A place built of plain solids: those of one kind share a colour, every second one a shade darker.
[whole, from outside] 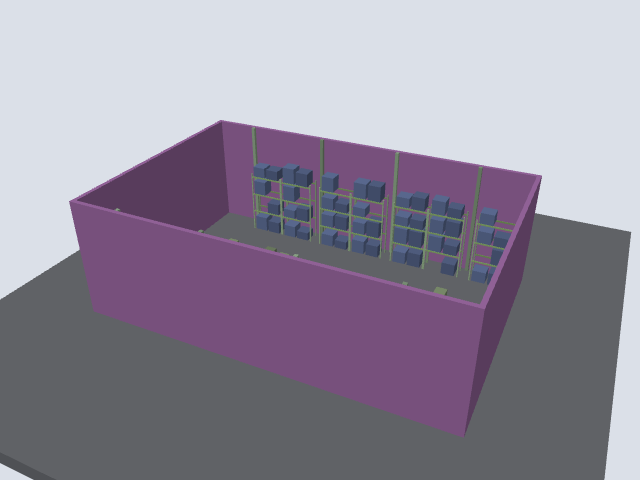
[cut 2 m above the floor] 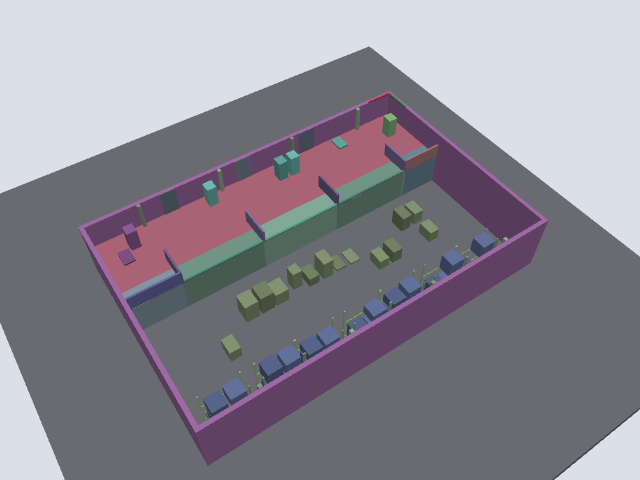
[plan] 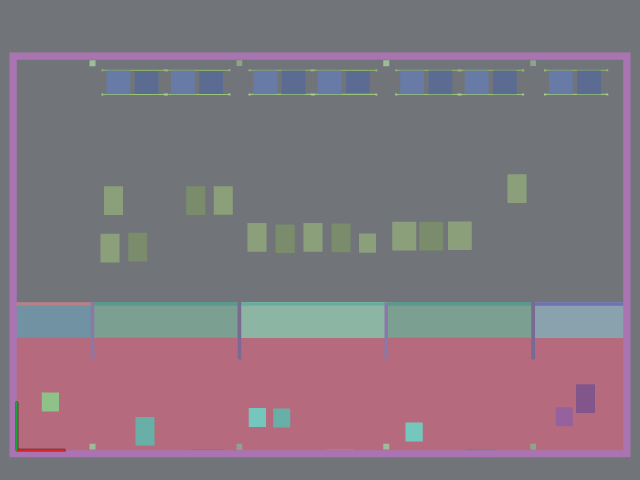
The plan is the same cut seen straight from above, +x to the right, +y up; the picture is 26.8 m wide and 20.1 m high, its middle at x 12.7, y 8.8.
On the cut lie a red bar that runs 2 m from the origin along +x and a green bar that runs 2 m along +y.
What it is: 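A goods hall 25.4 x 16.4 m, 8.5 m high, with one raised deck 2.60 m over the floor along its south wall; three loading bays of 6 m between partitions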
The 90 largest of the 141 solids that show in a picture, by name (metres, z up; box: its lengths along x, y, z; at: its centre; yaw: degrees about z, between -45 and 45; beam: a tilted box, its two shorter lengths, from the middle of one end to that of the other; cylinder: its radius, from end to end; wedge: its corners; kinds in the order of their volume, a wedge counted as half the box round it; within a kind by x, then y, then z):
{
 "deck_inner_1": {"box": [25.4, 4.71, 2.65], "at": [12.7, 2.35, 1.27]},
 "wall_1": {"box": [0.3, 16.95, 8.55], "at": [-0.15, 8.18, 4.22]},
 "wall_2": {"box": [26.0, 0.3, 8.55], "at": [12.7, -0.15, 4.22]},
 "wall_3": {"box": [26.0, 0.3, 8.55], "at": [12.7, 16.5, 4.22]},
 "wall_4": {"box": [0.3, 16.95, 8.55], "at": [25.55, 8.18, 4.22]},
 "strip_1": {"box": [6.0, 1.5, 2.65], "at": [6.25, 5.45, 1.27]},
 "strip_2": {"box": [6.0, 1.5, 2.65], "at": [12.4, 5.45, 1.27]},
 "strip_3": {"box": [0.15, 1.5, 2.65], "at": [15.47, 5.45, 1.27]},
 "strip_4": {"box": [6.0, 1.5, 2.65], "at": [18.55, 5.45, 1.27]},
 "strip_5": {"box": [0.15, 1.5, 2.65], "at": [21.62, 5.45, 1.27]},
 "rack_load_1": {"box": [1.0, 1.0, 1.19], "at": [4.26, 15.4, 0.6]},
 "rack_load_2": {"box": [1.0, 1.0, 1.14], "at": [4.26, 15.4, 3.87]},
 "rack_load_3": {"box": [1.0, 1.0, 0.84], "at": [4.26, 15.4, 5.27]},
 "rack_load_4": {"box": [1.0, 1.0, 0.98], "at": [5.44, 15.4, 0.49]},
 "rack_load_5": {"box": [1.0, 1.0, 0.92], "at": [5.44, 15.4, 2.21]},
 "rack_load_6": {"box": [1.0, 1.0, 0.79], "at": [5.44, 15.4, 5.25]},
 "rack_load_7": {"box": [1.0, 1.0, 0.98], "at": [6.96, 15.4, 0.49]},
 "rack_load_8": {"box": [1.0, 1.0, 0.74], "at": [6.96, 15.4, 2.12]},
 "rack_load_9": {"box": [1.0, 1.0, 1.24], "at": [6.96, 15.4, 3.92]},
 "rack_load_10": {"box": [1.0, 1.0, 1.29], "at": [6.96, 15.4, 5.5]},
 "rack_load_11": {"box": [1.0, 1.0, 0.68], "at": [8.14, 15.4, 0.34]},
 "rack_load_12": {"box": [1.0, 1.0, 1.09], "at": [8.14, 15.4, 2.3]},
 "rack_load_13": {"box": [1.0, 1.0, 1.09], "at": [8.14, 15.4, 5.4]},
 "rack_load_14": {"box": [1.0, 1.0, 0.99], "at": [10.41, 15.4, 0.5]},
 "rack_load_15": {"box": [1.0, 1.0, 1.04], "at": [10.41, 15.4, 2.27]},
 "rack_load_16": {"box": [1.0, 1.0, 0.99], "at": [10.41, 15.4, 3.8]},
 "rack_load_17": {"box": [1.0, 1.0, 1.19], "at": [10.41, 15.4, 5.45]},
 "rack_load_18": {"box": [1.0, 1.0, 0.68], "at": [11.59, 15.4, 0.34]},
 "rack_load_19": {"box": [1.0, 1.0, 1.14], "at": [11.59, 15.4, 2.32]},
 "rack_load_20": {"box": [1.0, 1.0, 0.74], "at": [11.59, 15.4, 3.67]},
 "rack_load_21": {"box": [1.0, 1.0, 1.12], "at": [13.11, 15.4, 0.56]},
 "rack_load_22": {"box": [1.0, 1.0, 0.99], "at": [13.11, 15.4, 2.25]},
 "rack_load_23": {"box": [1.0, 1.0, 0.74], "at": [13.11, 15.4, 3.67]},
 "rack_load_24": {"box": [1.0, 1.0, 1.24], "at": [13.11, 15.4, 5.47]},
 "rack_load_25": {"box": [1.0, 1.0, 0.98], "at": [14.29, 15.4, 0.49]},
 "rack_load_26": {"box": [1.0, 1.0, 1.29], "at": [14.29, 15.4, 2.4]},
 "rack_load_27": {"box": [1.0, 1.0, 1.24], "at": [14.29, 15.4, 5.47]},
 "rack_load_28": {"box": [1.0, 1.0, 0.98], "at": [16.56, 15.4, 0.49]},
 "rack_load_29": {"box": [1.0, 1.0, 1.29], "at": [16.56, 15.4, 2.4]},
 "rack_load_30": {"box": [1.0, 1.0, 0.74], "at": [16.56, 15.4, 3.67]},
 "rack_load_31": {"box": [1.0, 1.0, 0.79], "at": [16.56, 15.4, 5.25]},
 "rack_load_32": {"box": [1.0, 1.0, 1.14], "at": [17.74, 15.4, 0.57]},
 "rack_load_33": {"box": [1.0, 1.0, 1.29], "at": [17.74, 15.4, 2.4]},
 "rack_load_34": {"box": [1.0, 1.0, 0.74], "at": [17.74, 15.4, 3.67]},
 "rack_load_35": {"box": [1.0, 1.0, 1.04], "at": [17.74, 15.4, 5.37]},
 "rack_load_36": {"box": [1.0, 1.0, 1.24], "at": [19.26, 15.4, 2.37]},
 "rack_load_37": {"box": [1.0, 1.0, 1.09], "at": [19.26, 15.4, 3.85]},
 "rack_load_38": {"box": [1.0, 1.0, 1.09], "at": [19.26, 15.4, 5.4]},
 "rack_load_39": {"box": [1.0, 1.0, 0.94], "at": [20.44, 15.4, 0.47]},
 "rack_load_40": {"box": [1.0, 1.0, 0.79], "at": [20.44, 15.4, 2.15]},
 "rack_load_41": {"box": [1.0, 1.0, 1.19], "at": [20.44, 15.4, 3.9]},
 "rack_load_42": {"box": [1.0, 1.0, 0.74], "at": [20.44, 15.4, 5.22]},
 "rack_load_43": {"box": [1.0, 1.0, 0.89], "at": [22.79, 15.4, 0.45]},
 "rack_load_44": {"box": [1.0, 1.0, 0.94], "at": [22.79, 15.4, 3.77]},
 "rack_load_45": {"box": [1.0, 1.0, 0.84], "at": [22.79, 15.4, 5.27]},
 "rack_load_46": {"box": [1.0, 1.0, 0.99], "at": [23.96, 15.4, 0.5]},
 "rack_load_47": {"box": [1.0, 1.0, 1.24], "at": [23.96, 15.4, 2.37]},
 "rack_load_48": {"box": [1.0, 1.0, 0.74], "at": [23.96, 15.4, 3.67]},
 "below_1": {"box": [0.8, 1.2, 1.15], "at": [3.91, 8.46, 0.57]},
 "below_2": {"box": [0.8, 1.2, 0.98], "at": [4.05, 10.45, 0.49]},
 "below_3": {"box": [0.8, 1.2, 1.35], "at": [5.07, 8.5, 0.68]},
 "below_4": {"box": [0.8, 1.2, 1.12], "at": [7.5, 10.45, 0.56]},
 "below_5": {"box": [0.8, 1.2, 0.89], "at": [8.65, 10.45, 0.45]},
 "below_6": {"box": [0.8, 1.2, 1.67], "at": [12.41, 8.91, 0.83]},
 "below_7": {"box": [0.8, 1.2, 0.82], "at": [13.58, 8.89, 0.41]},
 "below_8": {"box": [0.72, 0.8, 1.67], "at": [14.69, 8.67, 0.83]},
 "below_9": {"box": [1.0, 1.2, 1.2], "at": [16.23, 8.96, 0.6]},
 "below_10": {"box": [1.0, 1.2, 1.7], "at": [17.36, 8.96, 0.85]},
 "below_11": {"box": [1.0, 1.2, 1.67], "at": [18.56, 8.98, 0.83]},
 "below_12": {"box": [0.8, 1.2, 0.99], "at": [20.95, 10.95, 0.5]},
 "strip_ende_1": {"box": [3.7, 1.5, 2.65], "at": [23.55, 5.45, 1.27]},
 "strip_endw_1": {"box": [3.1, 1.5, 2.65], "at": [1.55, 5.45, 1.27]},
 "column_1": {"box": [0.25, 0.25, 8.5], "at": [3.17, 0.14, 4.25]},
 "column_2": {"box": [0.25, 0.25, 8.5], "at": [3.17, 16.2, 4.25]},
 "column_3": {"box": [0.25, 0.25, 8.5], "at": [9.32, 0.14, 4.25]},
 "column_4": {"box": [0.25, 0.25, 8.5], "at": [9.32, 16.2, 4.25]},
 "column_5": {"box": [0.25, 0.25, 8.5], "at": [15.47, 0.14, 4.25]},
 "column_6": {"box": [0.25, 0.25, 8.5], "at": [15.47, 16.2, 4.25]},
 "column_7": {"box": [0.25, 0.25, 8.5], "at": [21.62, 0.14, 4.25]},
 "column_8": {"box": [0.25, 0.25, 8.5], "at": [21.62, 16.2, 4.25]},
 "back_1": {"box": [0.72, 0.8, 1.65], "at": [10.08, 1.37, 3.42]},
 "back_2": {"box": [0.72, 0.8, 1.65], "at": [11.1, 1.35, 3.42]},
 "back_3": {"box": [0.72, 0.8, 1.65], "at": [16.64, 0.76, 3.42]},
 "screen_1": {"box": [0.15, 2.4, 1.1], "at": [3.17, 5.0, 3.15]},
 "screen_2": {"box": [0.15, 2.4, 1.1], "at": [9.32, 5.0, 3.15]},
 "screen_3": {"box": [0.15, 2.4, 1.1], "at": [15.47, 5.0, 3.15]},
 "ende_1": {"box": [0.72, 0.8, 1.65], "at": [22.93, 1.4, 3.42]},
 "endw_1": {"box": [0.72, 0.8, 1.65], "at": [1.41, 2.02, 3.42]},
 "end_face_ende_1": {"box": [3.7, 0.15, 1.1], "at": [23.55, 6.12, 3.15]},
 "end_face_endw_1": {"box": [3.1, 0.15, 1.1], "at": [1.55, 6.12, 3.15]}
}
